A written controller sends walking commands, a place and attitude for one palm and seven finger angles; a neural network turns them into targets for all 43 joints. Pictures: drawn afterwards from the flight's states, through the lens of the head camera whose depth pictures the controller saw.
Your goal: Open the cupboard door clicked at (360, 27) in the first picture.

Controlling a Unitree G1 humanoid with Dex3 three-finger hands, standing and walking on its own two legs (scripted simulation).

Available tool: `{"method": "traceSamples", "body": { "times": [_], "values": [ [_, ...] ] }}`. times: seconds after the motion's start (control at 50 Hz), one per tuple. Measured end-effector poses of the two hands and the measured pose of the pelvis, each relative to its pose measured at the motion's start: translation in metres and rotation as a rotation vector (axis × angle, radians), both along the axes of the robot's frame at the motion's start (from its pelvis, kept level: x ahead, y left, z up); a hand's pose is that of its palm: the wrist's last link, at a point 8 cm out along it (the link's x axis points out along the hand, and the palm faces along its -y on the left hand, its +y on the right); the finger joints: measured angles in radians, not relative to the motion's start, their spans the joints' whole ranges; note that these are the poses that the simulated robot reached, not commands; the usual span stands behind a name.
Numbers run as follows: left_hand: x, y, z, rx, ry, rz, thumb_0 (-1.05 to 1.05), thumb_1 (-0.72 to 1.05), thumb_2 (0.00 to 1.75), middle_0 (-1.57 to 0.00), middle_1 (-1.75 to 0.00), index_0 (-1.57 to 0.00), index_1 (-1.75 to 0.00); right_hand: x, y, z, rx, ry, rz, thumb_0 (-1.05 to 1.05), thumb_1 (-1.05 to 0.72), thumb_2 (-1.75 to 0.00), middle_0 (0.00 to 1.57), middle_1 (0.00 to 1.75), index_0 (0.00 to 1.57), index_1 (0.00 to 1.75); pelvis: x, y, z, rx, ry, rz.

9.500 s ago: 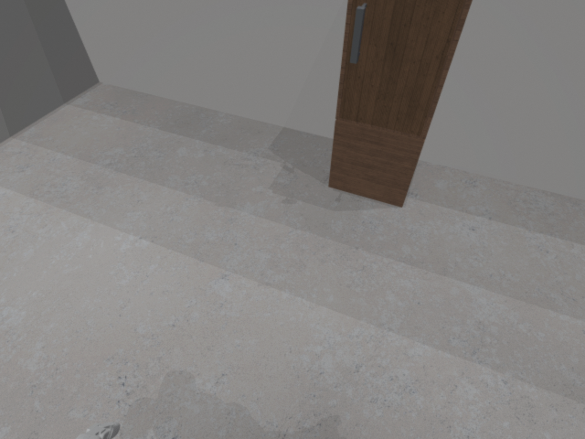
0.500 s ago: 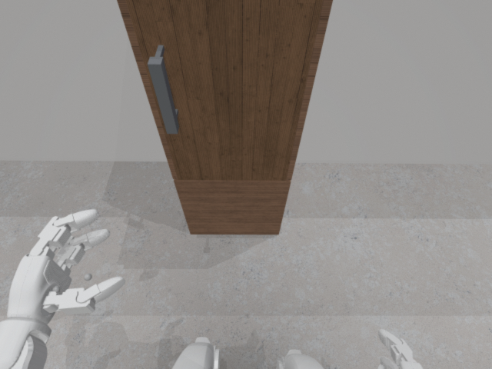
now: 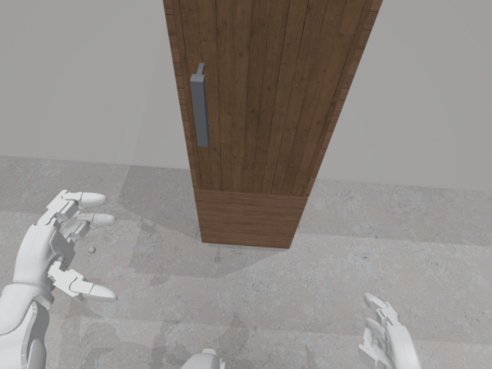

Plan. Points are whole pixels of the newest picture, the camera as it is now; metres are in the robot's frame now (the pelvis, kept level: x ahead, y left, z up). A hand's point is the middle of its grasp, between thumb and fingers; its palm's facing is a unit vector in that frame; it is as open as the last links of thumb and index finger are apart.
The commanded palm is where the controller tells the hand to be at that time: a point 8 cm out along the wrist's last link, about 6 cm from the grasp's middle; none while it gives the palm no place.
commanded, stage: raise the hand with hooked fingers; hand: left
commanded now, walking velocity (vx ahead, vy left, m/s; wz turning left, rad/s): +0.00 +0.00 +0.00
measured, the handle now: (202, 107) +0.61 +0.15 +0.06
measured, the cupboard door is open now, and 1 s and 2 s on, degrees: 0 0 0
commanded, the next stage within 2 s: move the hooked fingers beside the handle in 0.74 s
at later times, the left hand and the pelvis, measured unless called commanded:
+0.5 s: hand (101, 227) +0.29 +0.24 +0.07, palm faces +0.02 -1.00 -0.04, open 14.0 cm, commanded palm +0.26 +0.30 +0.08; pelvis +0.00 -0.02 +0.01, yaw -1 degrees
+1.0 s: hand (115, 219) +0.31 +0.23 +0.08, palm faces +0.04 -1.00 -0.02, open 14.0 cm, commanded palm +0.30 +0.28 +0.08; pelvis +0.00 -0.04 +0.01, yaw +0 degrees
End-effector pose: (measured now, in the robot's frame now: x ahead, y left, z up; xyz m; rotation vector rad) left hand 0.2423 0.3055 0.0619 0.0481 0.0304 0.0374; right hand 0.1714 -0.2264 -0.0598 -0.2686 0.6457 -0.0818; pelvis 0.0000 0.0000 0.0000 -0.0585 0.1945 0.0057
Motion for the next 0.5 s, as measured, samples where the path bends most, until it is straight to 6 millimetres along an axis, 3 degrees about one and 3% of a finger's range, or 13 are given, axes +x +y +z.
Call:
{"method": "traceSamples", "body": {
  "times": [0.12, 0.28, 0.5],
  "values": [
    [0.01, 0.009, 0.007, -0.001, 0.005, 0.003, -0.01, -0.49, 0.3, -0.3, -1.19, -0.29, -1.18, -0.007, -0.005, -0.003, -0.006, 0.043, -0.006, 0.01, -0.9, -0.89, 0.2, 0.3, 0.21, 0.3, 0.0, -0.003, 0.003, 0.002, -0.008, 0.003],
    [0.025, 0.012, 0.019, 0.003, -0.002, -0.007, -0.01, -0.5, 0.3, -0.3, -1.2, -0.29, -1.19, -0.03, -0.027, -0.006, -0.03, 0.104, -0.056, 0.01, -0.91, -0.89, 0.2, 0.3, 0.21, 0.3, 0.0, -0.01, 0.008, 0.009, -0.017, -0.001],
    [0.029, -0.009, 0.016, -0.007, 0.014, -0.02, -0.01, -0.5, 0.3, -0.3, -1.2, -0.29, -1.19, -0.048, -0.053, -0.007, -0.035, 0.134, -0.106, 0.02, -0.91, -0.89, 0.2, 0.3, 0.21, 0.3, 0.001, -0.022, 0.01, 0.025, -0.015, -0.014]
  ]
}}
